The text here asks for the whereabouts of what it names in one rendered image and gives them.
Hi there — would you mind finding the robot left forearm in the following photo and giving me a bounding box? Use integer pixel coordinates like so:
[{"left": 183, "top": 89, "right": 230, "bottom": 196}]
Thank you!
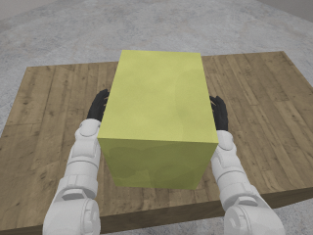
[{"left": 42, "top": 118, "right": 101, "bottom": 235}]

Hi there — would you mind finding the right robot hand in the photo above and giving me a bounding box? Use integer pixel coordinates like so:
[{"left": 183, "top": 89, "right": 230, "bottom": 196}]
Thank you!
[{"left": 209, "top": 96, "right": 229, "bottom": 131}]

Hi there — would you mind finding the left robot hand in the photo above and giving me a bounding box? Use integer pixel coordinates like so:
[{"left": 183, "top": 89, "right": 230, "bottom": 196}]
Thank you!
[{"left": 86, "top": 89, "right": 111, "bottom": 122}]

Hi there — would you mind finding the left robot upper arm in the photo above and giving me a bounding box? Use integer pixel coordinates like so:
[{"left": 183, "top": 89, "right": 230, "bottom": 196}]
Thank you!
[{"left": 44, "top": 198, "right": 101, "bottom": 235}]

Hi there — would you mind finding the pedestal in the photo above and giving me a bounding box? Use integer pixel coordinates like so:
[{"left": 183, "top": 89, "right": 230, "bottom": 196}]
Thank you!
[{"left": 0, "top": 51, "right": 313, "bottom": 235}]

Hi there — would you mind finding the robot right forearm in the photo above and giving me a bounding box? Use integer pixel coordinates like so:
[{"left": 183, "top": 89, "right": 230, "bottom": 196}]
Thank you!
[{"left": 210, "top": 130, "right": 286, "bottom": 235}]

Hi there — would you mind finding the carton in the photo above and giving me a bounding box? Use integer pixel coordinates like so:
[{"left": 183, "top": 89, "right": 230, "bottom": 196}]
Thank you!
[{"left": 97, "top": 50, "right": 219, "bottom": 190}]

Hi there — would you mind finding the right robot upper arm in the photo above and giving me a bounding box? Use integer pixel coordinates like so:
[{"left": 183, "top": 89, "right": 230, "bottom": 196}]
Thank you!
[{"left": 224, "top": 204, "right": 286, "bottom": 235}]

